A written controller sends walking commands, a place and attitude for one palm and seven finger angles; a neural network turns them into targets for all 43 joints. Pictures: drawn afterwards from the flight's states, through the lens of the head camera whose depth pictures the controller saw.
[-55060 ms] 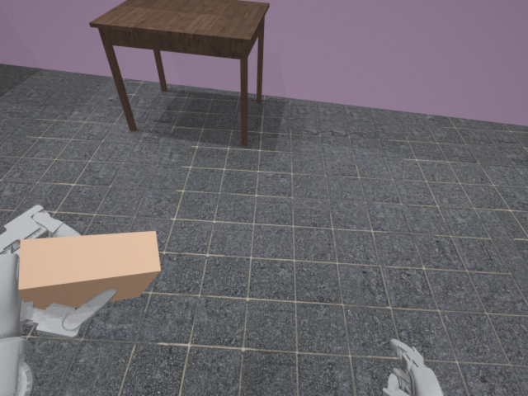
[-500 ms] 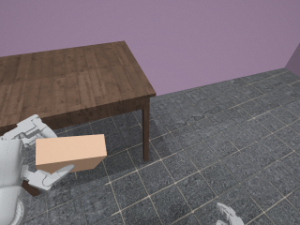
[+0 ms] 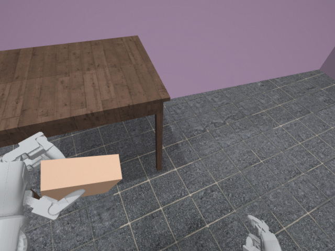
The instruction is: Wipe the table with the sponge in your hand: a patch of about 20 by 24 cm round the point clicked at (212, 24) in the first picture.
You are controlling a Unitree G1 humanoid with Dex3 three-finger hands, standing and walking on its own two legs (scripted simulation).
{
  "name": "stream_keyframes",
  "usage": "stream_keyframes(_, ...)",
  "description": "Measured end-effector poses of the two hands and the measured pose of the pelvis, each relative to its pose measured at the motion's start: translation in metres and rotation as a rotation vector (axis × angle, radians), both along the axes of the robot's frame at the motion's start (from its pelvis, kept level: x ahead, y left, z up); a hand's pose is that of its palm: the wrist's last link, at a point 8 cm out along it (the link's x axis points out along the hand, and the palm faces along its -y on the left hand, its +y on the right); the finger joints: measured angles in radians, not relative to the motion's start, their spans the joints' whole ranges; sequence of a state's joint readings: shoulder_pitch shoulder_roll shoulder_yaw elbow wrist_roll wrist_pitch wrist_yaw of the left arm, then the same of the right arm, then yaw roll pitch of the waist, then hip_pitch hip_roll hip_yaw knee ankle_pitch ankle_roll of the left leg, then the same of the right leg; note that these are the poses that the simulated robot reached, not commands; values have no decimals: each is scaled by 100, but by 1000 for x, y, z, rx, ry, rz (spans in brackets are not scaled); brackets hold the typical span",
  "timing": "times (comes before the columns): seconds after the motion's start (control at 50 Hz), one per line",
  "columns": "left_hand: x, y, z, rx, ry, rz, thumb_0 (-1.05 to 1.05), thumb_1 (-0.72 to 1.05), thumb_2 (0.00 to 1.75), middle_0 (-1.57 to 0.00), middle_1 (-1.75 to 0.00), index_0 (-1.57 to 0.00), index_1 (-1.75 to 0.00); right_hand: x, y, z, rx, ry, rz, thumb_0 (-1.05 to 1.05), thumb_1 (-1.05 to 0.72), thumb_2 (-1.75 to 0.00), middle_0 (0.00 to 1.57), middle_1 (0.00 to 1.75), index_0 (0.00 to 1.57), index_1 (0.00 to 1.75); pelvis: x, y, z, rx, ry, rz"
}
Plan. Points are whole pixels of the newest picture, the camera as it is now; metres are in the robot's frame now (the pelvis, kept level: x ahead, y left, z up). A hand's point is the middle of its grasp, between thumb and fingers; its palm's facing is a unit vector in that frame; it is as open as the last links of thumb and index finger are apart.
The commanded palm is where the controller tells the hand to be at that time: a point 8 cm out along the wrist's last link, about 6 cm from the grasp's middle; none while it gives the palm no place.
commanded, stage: stop stepping back and stand still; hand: left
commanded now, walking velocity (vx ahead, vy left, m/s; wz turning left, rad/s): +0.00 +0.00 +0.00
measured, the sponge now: (90, 178) +0.23 +0.17 +0.11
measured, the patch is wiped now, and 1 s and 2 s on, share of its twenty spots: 1.00 1.00 1.00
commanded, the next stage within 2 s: stand and wait in 0.06 s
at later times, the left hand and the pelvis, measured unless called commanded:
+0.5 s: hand (34, 166) +0.22 +0.25 +0.17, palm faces +0.35 -0.87 -0.35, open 9.0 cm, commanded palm +0.17 +0.29 +0.18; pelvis +0.00 +0.01 +0.01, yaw -1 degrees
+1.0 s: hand (29, 168) +0.22 +0.26 +0.16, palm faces +0.36 -0.87 -0.35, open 9.0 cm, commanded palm +0.17 +0.30 +0.18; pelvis +0.01 +0.02 +0.01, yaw -1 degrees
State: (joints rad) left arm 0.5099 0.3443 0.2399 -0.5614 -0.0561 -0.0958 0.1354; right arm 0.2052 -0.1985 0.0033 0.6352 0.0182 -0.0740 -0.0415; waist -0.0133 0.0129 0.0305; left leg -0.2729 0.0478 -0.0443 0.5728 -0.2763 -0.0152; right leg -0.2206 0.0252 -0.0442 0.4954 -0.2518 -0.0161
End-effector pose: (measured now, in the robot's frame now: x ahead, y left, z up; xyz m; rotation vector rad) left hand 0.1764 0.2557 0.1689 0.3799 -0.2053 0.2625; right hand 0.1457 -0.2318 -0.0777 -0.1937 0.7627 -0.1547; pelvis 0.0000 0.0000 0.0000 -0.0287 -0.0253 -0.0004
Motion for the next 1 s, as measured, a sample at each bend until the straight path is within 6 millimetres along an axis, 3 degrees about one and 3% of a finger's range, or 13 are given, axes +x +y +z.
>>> stream_keyframes(0.12, -2, 19, 30, 108, -64, 60, -1, -47, 107, -85, -147, -89, -146, 14, -9, 9, -9, -41, -32, 1, -90, -90, 20, 30, 20, 30, 6, 2, 4, 8, 0, -12)
stream_keyframes(0.22, 3, 34, 9, 43, 5, 127, -1, -46, 107, -85, -147, -88, -147, 24, -8, 14, -1, -80, -36, 1, -90, -90, 20, 30, 20, 30, 8, 5, 5, 7, -4, -19)
stream_keyframes(0.32, 8, 26, -15, -51, 61, 104, -1, -46, 107, -85, -147, -88, -147, 26, -3, 21, -24, -88, -16, 1, -90, -90, 20, 30, 20, 30, 7, 7, 5, 7, -10, -18)
stream_keyframes(0.42, 8, 22, -3, -32, 12, 49, -1, -46, 107, -85, -147, -88, -147, 25, 5, 26, -41, -78, 1, 1, -90, -90, 20, 30, 20, 30, 4, 10, 7, 4, -9, -15)
stream_keyframes(0.54, 5, 37, 14, 40, -30, 68, -1, -46, 107, -85, -147, -88, -147, 21, 14, 22, -21, -57, -2, 1, -90, -90, 20, 30, 20, 30, 5, 15, 8, 4, -2, -21)
stream_keyframes(0.74, 6, 41, -7, -30, 42, 96, -1, -46, 107, -85, -147, -88, -147, 14, 24, 15, -7, -35, 2, 1, -90, -90, 20, 30, 20, 30, 5, 22, 8, 6, -9, -23)
stream_keyframes(1.0, 6, 44, 4, 9, 8, 80, -1, -46, 107, -85, -147, -88, -147, 16, 19, 20, -25, -44, -9, 1, -90, -90, 20, 30, 20, 30, 5, 23, 9, 4, -2, -26)
